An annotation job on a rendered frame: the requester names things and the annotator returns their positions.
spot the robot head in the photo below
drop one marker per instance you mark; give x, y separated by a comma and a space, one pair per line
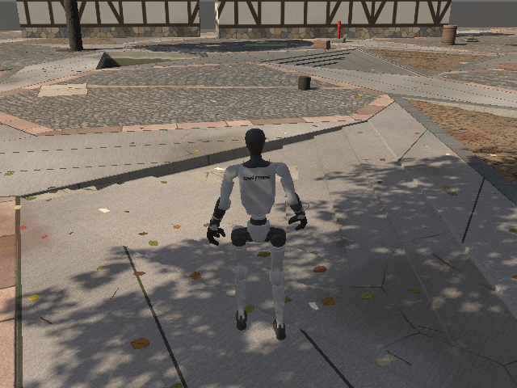
255, 140

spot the robot left upper arm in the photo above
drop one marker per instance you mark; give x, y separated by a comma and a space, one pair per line
231, 172

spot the robot right upper arm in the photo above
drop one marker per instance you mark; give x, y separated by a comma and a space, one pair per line
282, 170

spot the robot right forearm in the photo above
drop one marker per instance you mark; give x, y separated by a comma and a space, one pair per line
298, 209

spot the robot left hand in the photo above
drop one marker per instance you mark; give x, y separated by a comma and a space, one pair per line
214, 233

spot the robot left forearm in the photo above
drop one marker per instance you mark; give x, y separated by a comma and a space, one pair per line
216, 217

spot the right robot thigh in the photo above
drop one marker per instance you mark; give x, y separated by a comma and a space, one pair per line
277, 247

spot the robot right hand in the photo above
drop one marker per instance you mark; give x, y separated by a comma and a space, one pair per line
302, 224

